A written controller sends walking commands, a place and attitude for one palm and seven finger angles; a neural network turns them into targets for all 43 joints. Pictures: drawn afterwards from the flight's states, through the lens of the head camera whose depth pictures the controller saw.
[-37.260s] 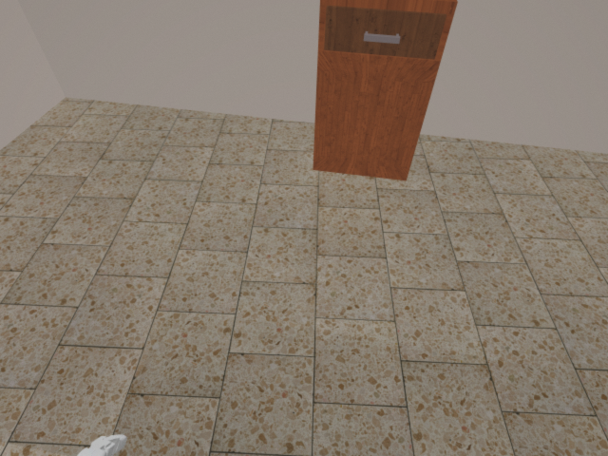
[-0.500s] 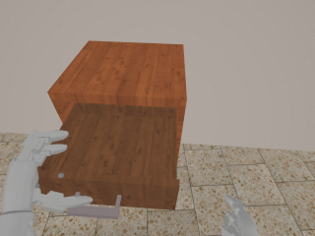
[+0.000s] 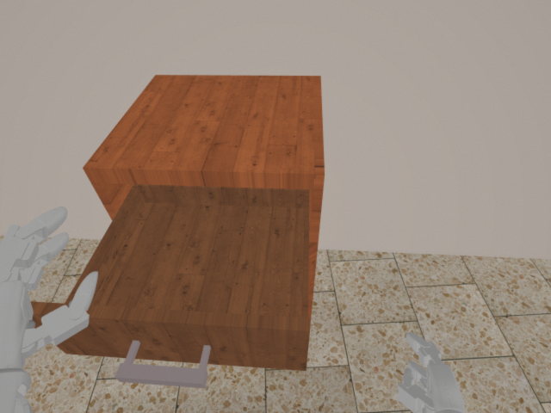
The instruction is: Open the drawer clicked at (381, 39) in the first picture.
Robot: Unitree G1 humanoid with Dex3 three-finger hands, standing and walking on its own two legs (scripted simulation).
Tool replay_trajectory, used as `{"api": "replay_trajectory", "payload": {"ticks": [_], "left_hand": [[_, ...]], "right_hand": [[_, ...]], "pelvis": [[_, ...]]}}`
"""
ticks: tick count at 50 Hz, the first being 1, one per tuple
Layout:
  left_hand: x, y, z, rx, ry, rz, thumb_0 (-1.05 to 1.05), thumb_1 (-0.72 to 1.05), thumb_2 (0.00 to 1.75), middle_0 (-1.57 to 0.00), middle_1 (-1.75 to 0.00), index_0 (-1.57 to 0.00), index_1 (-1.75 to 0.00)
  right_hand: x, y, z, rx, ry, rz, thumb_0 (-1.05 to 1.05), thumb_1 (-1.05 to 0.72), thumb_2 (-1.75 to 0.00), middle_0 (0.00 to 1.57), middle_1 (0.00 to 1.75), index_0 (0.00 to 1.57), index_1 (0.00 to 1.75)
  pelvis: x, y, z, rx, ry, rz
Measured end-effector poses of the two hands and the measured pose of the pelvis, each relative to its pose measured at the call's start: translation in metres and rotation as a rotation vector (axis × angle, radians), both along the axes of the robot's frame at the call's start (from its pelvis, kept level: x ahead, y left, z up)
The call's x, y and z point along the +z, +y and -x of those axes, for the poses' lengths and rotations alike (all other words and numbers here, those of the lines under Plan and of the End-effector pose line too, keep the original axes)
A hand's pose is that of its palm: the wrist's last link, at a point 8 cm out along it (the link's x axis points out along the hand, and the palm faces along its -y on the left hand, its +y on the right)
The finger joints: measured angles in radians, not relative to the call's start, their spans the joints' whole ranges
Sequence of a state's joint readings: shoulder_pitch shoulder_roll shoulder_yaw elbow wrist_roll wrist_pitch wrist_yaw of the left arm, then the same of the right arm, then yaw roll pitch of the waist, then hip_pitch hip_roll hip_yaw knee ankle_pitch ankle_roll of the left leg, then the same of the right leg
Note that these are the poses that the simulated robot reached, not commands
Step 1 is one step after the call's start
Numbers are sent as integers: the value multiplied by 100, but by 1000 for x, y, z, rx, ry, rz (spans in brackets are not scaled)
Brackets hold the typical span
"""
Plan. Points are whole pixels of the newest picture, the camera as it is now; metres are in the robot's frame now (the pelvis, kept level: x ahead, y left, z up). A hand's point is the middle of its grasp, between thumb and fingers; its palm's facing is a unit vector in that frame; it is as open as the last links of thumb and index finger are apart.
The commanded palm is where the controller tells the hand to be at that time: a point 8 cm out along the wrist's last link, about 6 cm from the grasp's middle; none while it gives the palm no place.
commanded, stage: draw the hand back to the body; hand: left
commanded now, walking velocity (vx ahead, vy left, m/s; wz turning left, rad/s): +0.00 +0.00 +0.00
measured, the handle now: (166, 362) +0.21 +0.21 -0.07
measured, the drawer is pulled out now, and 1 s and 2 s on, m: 0.30 0.30 0.30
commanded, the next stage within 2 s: step back with the hand held close in 0.24 s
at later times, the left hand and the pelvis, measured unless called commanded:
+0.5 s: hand (75, 303) +0.18 +0.24 +0.16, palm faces +0.38 -0.81 -0.45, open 7.4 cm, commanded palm +0.11 +0.28 +0.18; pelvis -0.01 -0.01 +0.00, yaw +2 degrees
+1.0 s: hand (27, 360) +0.12 +0.26 +0.16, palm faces +0.34 -0.82 -0.46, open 7.4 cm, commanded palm +0.06 +0.30 +0.18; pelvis -0.06 +0.01 -0.01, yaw +1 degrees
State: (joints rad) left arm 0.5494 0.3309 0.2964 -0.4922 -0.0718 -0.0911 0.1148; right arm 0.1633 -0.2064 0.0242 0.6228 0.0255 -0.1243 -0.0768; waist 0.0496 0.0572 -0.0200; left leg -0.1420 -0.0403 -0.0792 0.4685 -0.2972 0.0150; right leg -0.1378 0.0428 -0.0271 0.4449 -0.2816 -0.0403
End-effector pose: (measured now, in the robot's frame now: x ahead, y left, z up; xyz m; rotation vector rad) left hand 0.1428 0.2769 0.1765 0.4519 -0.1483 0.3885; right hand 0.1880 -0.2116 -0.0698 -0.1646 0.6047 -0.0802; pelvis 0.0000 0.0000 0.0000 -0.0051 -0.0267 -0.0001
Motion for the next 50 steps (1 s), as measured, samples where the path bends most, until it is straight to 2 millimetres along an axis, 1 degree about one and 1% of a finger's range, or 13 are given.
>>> {"api": "replay_trajectory", "payload": {"ticks": [6, 12, 19, 24, 29, 32, 35, 41, 46, 50], "left_hand": [[-4, -5, 0, -2, 12, 18, 1, 72, 82, -23, -41, -22, -41], [-5, -10, 1, -10, 20, 13, 2, 84, 87, -22, -34, -21, -34], [-1, -10, 1, -6, 14, -4, 2, 88, 89, -22, -31, -21, -31], [7, -4, -1, -20, -13, -62, 2, 89, 90, -22, -30, -21, -30], [-5, -1, 3, -56, 45, -59, 2, 89, 90, -21, -30, -21, -30], [-12, 4, 8, -70, 89, -56, 2, 89, 90, -22, -30, -21, -30], [-12, 11, 13, -78, 97, -64, 2, 89, 90, -22, -30, -21, -30], [-1, 20, 28, -87, 34, -93, 2, 89, 90, -22, -30, -21, -30], [2, 20, 43, -90, -11, -98, 2, 89, 90, -22, -30, -21, -30], [-1, 18, 56, -79, -27, -92, 2, 89, 90, -22, -30, -21, -30]], "right_hand": [[-1, -1, 0, 8, 2, -8, 1, -91, -90, 20, 30, 20, 30], [-3, -3, 3, 4, 11, -11, 1, -91, -90, 20, 30, 20, 30], [-7, -8, 7, -4, 25, -14, 1, -91, -90, 20, 30, 20, 30], [-11, -15, 14, -8, 81, 11, 1, -91, -90, 20, 30, 20, 30], [-12, -22, 25, -50, 139, 46, 1, -91, -90, 20, 30, 20, 30], [-11, -23, 32, -77, 158, 63, 1, -91, -90, 20, 30, 20, 30], [-7, -19, 37, -85, 163, 81, 1, -91, -90, 20, 30, 20, 30], [1, -4, 43, -62, 130, 88, 1, -91, -90, 20, 30, 20, 30], [5, 8, 50, -34, 82, 67, 1, -91, -90, 20, 30, 20, 30], [4, 12, 60, -17, 60, 53, 1, -91, -90, 20, 30, 20, 30]], "pelvis": [[0, -3, 0, 3, 0, -2], [0, -6, 1, 3, 0, -3], [-1, -8, 1, 8, 3, 0], [-1, -6, 7, 33, 37, 15], [-2, 1, 12, 32, 66, 15], [-2, 7, 16, 28, 75, 13], [-3, 11, 22, 27, 79, 13], [-4, 17, 37, 20, 82, 10], [-7, 17, 51, 11, 78, 4], [-10, 15, 63, 10, 73, 10]]}}
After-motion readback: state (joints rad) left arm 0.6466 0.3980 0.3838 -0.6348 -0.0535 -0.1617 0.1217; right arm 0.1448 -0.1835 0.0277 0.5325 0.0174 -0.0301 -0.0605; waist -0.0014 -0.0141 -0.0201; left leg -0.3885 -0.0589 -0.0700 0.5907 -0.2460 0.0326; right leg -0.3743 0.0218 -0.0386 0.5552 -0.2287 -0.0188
